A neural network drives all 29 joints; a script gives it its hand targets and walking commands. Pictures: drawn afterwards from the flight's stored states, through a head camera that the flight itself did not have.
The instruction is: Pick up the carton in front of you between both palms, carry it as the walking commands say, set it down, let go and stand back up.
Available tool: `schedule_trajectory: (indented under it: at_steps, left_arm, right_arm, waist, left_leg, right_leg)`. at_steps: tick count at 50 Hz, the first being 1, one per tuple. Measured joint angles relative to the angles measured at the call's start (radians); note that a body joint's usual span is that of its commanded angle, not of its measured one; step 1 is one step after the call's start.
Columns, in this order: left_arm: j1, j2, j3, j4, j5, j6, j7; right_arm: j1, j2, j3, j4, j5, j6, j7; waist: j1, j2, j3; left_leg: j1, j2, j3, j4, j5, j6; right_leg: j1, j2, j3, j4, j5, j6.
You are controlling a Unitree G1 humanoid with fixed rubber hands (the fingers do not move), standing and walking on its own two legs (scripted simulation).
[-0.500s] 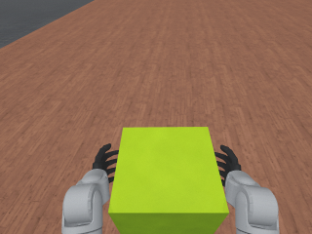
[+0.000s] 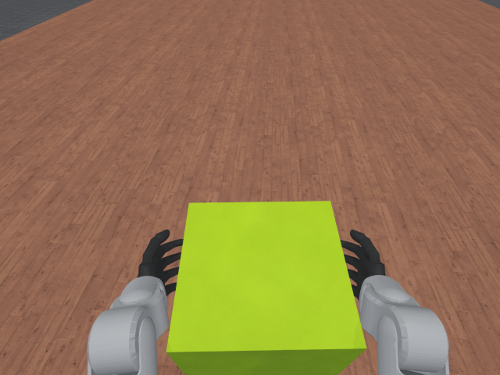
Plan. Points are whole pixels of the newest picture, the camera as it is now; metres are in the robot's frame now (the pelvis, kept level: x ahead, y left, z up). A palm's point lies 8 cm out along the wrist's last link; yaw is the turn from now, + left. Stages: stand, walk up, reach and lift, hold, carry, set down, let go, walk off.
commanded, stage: carry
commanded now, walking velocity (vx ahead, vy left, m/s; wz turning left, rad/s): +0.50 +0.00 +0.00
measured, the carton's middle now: (260, 301) +0.25 +0.00 +0.03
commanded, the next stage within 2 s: none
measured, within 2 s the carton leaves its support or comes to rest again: neither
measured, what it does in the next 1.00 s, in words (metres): walks ahead: right foot, then left foot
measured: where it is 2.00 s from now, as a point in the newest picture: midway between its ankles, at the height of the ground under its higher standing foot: (244, 225)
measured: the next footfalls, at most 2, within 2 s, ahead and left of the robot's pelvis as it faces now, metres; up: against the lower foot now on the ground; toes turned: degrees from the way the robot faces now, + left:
right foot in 0.44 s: +0.49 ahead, -0.12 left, +0.00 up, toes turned -10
left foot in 0.96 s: +0.82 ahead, +0.11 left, +0.00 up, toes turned +13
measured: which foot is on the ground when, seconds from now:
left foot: down 0.00-0.46, up 0.48-0.94, down 0.96-1.00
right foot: up 0.00-0.42, down 0.44-0.98, up 1.00-1.00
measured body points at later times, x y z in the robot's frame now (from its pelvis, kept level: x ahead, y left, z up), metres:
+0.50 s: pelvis +0.34 -0.03 +0.00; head +0.33 -0.04 +0.44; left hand +0.58 +0.13 +0.08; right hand +0.60 -0.17 +0.07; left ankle +0.11 +0.08 -0.67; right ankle +0.45 -0.11 -0.72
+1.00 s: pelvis +0.68 +0.01 -0.01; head +0.66 +0.02 +0.44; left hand +0.92 +0.17 +0.09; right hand +0.93 -0.13 +0.10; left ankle +0.79 +0.10 -0.72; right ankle +0.46 -0.11 -0.69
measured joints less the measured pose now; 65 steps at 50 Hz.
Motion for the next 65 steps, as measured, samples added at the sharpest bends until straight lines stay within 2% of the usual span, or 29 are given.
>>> schedule_trajectory:
  at_steps: [2, 4, 9, 14, 20, 22, 24, 26, 27, 29, 34, 40, 45, 47, 48, 49, 51, 53, 54, 57, 65]
  left_arm:
    - [-0.005, 0.0, 0.0, 0.014, 0.003, 0.012, 0.001]
    - [-0.004, 0.0, -0.01, 0.02, 0.004, 0.013, 0.001]
    - [0.006, -0.001, -0.027, 0.007, 0.008, -0.013, -0.002]
    - [0.011, -0.002, -0.026, -0.033, 0.01, -0.017, -0.002]
    - [0.014, -0.001, -0.018, -0.045, 0.006, 0.003, -0.002]
    - [0.006, -0.001, -0.018, -0.03, 0.002, 0.004, -0.002]
    - [-0.013, -0.001, -0.023, 0.027, 0.002, -0.012, -0.002]
    - [-0.021, -0.001, -0.023, 0.065, 0.001, -0.019, -0.002]
    - [-0.015, -0.002, -0.021, 0.069, -0.001, -0.024, -0.002]
    - [0.005, -0.003, -0.018, 0.064, -0.002, -0.04, -0.004]
    - [0.047, -0.005, -0.015, 0.039, 0.002, -0.088, -0.018]
    - [0.068, -0.006, -0.032, -0.006, 0.001, -0.095, -0.021]
    - [0.057, -0.005, -0.042, -0.052, 0.003, -0.059, -0.018]
    - [0.047, -0.004, -0.038, -0.064, 0.001, -0.04, -0.013]
    - [0.039, -0.003, -0.033, -0.068, 0.001, -0.032, -0.009]
    - [0.027, -0.001, -0.022, -0.058, 0.0, -0.025, -0.006]
    - [0.008, -0.001, -0.002, -0.029, 0.001, -0.01, -0.002]
    - [0.002, 0.0, -0.002, -0.015, 0.003, 0.001, -0.001]
    - [0.001, 0.0, -0.006, -0.012, 0.004, 0.002, -0.001]
    - [0.003, -0.001, -0.021, -0.008, 0.005, -0.011, -0.002]
    - [0.019, -0.002, -0.037, -0.05, 0.012, -0.032, -0.012]
  right_arm:
    - [0.003, 0.001, -0.005, 0.012, 0.001, 0.007, -0.001]
    - [0.019, 0.002, -0.01, 0.003, 0.002, 0.006, -0.001]
    - [0.035, 0.002, -0.016, -0.023, 0.009, -0.014, 0.0]
    - [0.025, 0.001, -0.01, -0.047, 0.015, -0.018, 0.0]
    - [0.02, 0.001, 0.0, -0.053, 0.008, 0.005, 0.0]
    - [0.019, 0.001, -0.004, -0.054, 0.002, 0.012, -0.001]
    - [0.01, -0.001, -0.023, -0.026, -0.001, 0.013, -0.001]
    - [0.008, 0.0, -0.032, -0.003, -0.006, 0.013, 0.0]
    - [0.01, 0.0, -0.03, 0.001, -0.007, 0.012, 0.0]
    - [0.018, 0.0, -0.018, 0.004, -0.011, 0.0, 0.0]
    - [0.047, 0.003, 0.012, -0.003, -0.024, -0.049, 0.006]
    - [0.078, 0.005, 0.018, -0.063, -0.025, -0.053, 0.007]
    - [0.073, 0.004, 0.012, -0.113, -0.016, -0.02, 0.004]
    - [0.059, 0.003, 0.008, -0.117, -0.004, -0.005, 0.005]
    - [0.048, 0.002, 0.008, -0.11, -0.001, -0.001, 0.005]
    - [0.034, 0.002, 0.009, -0.086, 0.0, -0.005, 0.004]
    - [0.007, 0.0, 0.008, -0.036, 0.001, -0.003, 0.002]
    - [0.008, 0.001, 0.004, -0.022, 0.002, 0.001, 0.002]
    - [0.016, 0.002, 0.001, -0.024, 0.002, 0.0, 0.002]
    - [0.037, 0.003, -0.007, -0.042, 0.005, -0.013, 0.002]
    - [0.045, 0.003, -0.008, -0.078, 0.015, -0.033, 0.006]
  waist:
    - [-0.008, 0.012, 0.019]
    - [-0.013, 0.019, 0.031]
    - [-0.02, 0.032, 0.033]
    - [-0.011, 0.031, 0.019]
    - [-0.002, 0.038, 0.014]
    - [0.003, 0.055, 0.021]
    - [0.021, 0.087, 0.036]
    - [0.028, 0.079, 0.063]
    - [0.029, 0.074, 0.076]
    - [0.031, 0.068, 0.092]
    - [0.034, 0.053, 0.081]
    - [0.022, 0.053, 0.041]
    - [0.017, 0.05, 0.022]
    - [0.019, 0.037, 0.022]
    - [0.017, 0.028, 0.025]
    - [0.009, 0.004, 0.029]
    - [-0.002, -0.001, 0.047]
    - [-0.005, 0.012, 0.07]
    - [-0.007, 0.016, 0.078]
    - [-0.01, 0.027, 0.088]
    - [-0.005, 0.034, 0.056]
  left_leg:
    - [0.053, 0.002, 0.002, -0.045, -0.014, -0.008]
    - [0.115, -0.003, 0.0, -0.114, -0.014, -0.012]
    - [0.27, -0.013, -0.013, -0.268, -0.021, -0.027]
    - [0.415, -0.019, -0.024, -0.353, -0.075, -0.056]
    - [0.576, -0.009, -0.038, -0.348, -0.218, -0.116]
    - [0.589, 0.019, -0.053, -0.235, -0.311, -0.137]
    - [0.468, 0.065, -0.103, 0.091, -0.311, -0.128]
    - [0.288, 0.037, -0.184, 0.443, -0.288, -0.108]
    - [0.208, 0.026, -0.199, 0.551, -0.264, -0.094]
    - [0.079, 0.026, -0.202, 0.617, -0.197, -0.078]
    - [-0.103, 0.052, -0.173, 0.435, -0.073, -0.088]
    - [-0.152, 0.065, -0.131, 0.124, 0.068, -0.106]
    - [-0.109, 0.041, -0.077, -0.033, 0.132, -0.082]
    - [-0.057, 0.02, -0.042, -0.079, 0.107, -0.067]
    - [-0.026, 0.007, -0.027, -0.093, 0.103, -0.055]
    - [-0.028, -0.005, -0.013, -0.047, 0.084, -0.029]
    - [-0.014, -0.006, -0.002, -0.001, 0.018, 0.002]
    - [0.041, -0.003, -0.001, -0.048, 0.005, -0.002]
    - [0.073, -0.004, -0.001, -0.084, 0.005, -0.005]
    - [0.168, -0.01, -0.01, -0.189, 0.005, -0.01]
    - [0.402, -0.021, -0.035, -0.357, -0.06, -0.044]
  right_leg:
    - [-0.152, 0.019, 0.032, 0.229, 0.042, -0.022]
    - [-0.266, 0.014, 0.029, 0.273, 0.12, -0.035]
    - [-0.431, -0.013, 0.006, 0.091, 0.276, -0.027]
    - [-0.479, -0.02, -0.026, -0.152, 0.392, -0.016]
    - [-0.419, 0.019, -0.092, -0.345, 0.437, -0.049]
    - [-0.356, 0.049, -0.122, -0.388, 0.423, -0.076]
    - [-0.359, 0.064, -0.142, -0.301, 0.364, -0.122]
    - [-0.327, 0.058, -0.145, -0.3, 0.312, -0.127]
    - [-0.299, 0.055, -0.145, -0.328, 0.311, -0.115]
    - [-0.238, 0.059, -0.144, -0.398, 0.312, -0.111]
    - [-0.087, 0.067, -0.127, -0.551, 0.301, -0.102]
    - [0.095, 0.077, -0.113, -0.658, 0.235, -0.07]
    - [0.236, 0.077, -0.103, -0.671, 0.126, -0.024]
    - [0.271, 0.06, -0.09, -0.615, 0.051, 0.0]
    - [0.266, 0.043, -0.082, -0.535, -0.003, 0.007]
    - [0.219, 0.01, -0.071, -0.392, -0.02, 0.006]
    - [0.048, 0.01, 0.006, -0.013, 0.006, -0.01]
    - [-0.113, 0.029, 0.041, 0.238, 0.05, -0.031]
    - [-0.178, 0.028, 0.041, 0.284, 0.087, -0.039]
    - [-0.323, 0.011, 0.025, 0.249, 0.191, -0.045]
    - [-0.476, -0.018, -0.024, -0.104, 0.375, -0.015]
